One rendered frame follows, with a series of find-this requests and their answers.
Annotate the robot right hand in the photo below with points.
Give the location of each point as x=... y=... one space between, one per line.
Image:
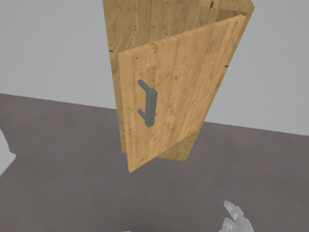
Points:
x=241 y=223

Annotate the robot left hand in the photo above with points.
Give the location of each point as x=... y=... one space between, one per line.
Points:
x=6 y=157

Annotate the handle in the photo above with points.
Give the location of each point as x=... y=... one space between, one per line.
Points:
x=150 y=106

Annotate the cupboard door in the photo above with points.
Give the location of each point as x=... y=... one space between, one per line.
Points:
x=184 y=70

